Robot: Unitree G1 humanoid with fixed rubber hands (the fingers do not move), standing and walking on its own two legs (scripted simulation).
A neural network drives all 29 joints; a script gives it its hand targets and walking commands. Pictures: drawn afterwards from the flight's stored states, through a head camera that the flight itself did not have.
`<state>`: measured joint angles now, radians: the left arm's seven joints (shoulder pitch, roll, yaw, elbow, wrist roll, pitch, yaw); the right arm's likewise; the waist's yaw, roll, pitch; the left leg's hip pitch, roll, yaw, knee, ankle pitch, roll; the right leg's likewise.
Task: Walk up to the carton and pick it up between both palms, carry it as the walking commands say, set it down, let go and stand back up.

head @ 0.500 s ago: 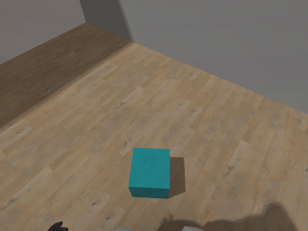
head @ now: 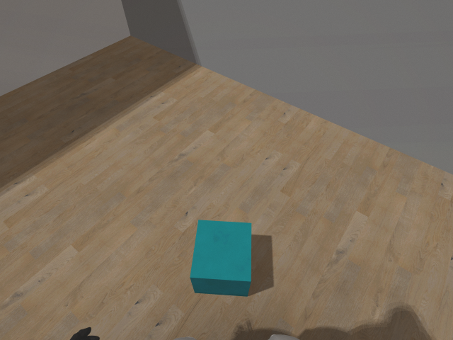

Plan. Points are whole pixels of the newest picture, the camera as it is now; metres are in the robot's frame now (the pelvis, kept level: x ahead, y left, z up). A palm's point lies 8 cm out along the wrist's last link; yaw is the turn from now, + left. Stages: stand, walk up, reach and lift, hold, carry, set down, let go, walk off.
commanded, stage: walk up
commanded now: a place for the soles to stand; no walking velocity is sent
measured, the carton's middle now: (222, 258) +0.51 +0.03 -0.64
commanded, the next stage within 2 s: reach and lift in 1.90 s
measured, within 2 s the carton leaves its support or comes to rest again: neither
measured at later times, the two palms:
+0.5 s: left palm out of the picture +0.05 +0.40 -0.10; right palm out of the picture +0.11 -0.21 -0.09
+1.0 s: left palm out of the picture +0.08 +0.39 -0.09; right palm out of the picture +0.15 -0.23 -0.09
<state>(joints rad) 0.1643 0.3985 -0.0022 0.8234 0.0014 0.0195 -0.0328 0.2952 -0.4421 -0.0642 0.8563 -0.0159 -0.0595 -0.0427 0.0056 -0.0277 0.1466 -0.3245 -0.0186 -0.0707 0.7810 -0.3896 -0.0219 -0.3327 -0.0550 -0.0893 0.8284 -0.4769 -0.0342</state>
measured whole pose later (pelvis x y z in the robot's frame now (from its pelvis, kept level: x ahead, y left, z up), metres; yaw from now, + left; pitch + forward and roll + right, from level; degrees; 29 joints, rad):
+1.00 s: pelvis +0.02 +0.08 +0.01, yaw +3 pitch -1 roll +0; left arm 0.20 0.40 0.00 0.94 0.00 -0.04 0.00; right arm 0.15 -0.39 -0.06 0.86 -0.03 0.00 0.02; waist 0.01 0.03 0.11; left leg -0.40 -0.01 -0.06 0.71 -0.29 0.00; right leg -0.30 -0.05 -0.08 0.72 -0.39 0.00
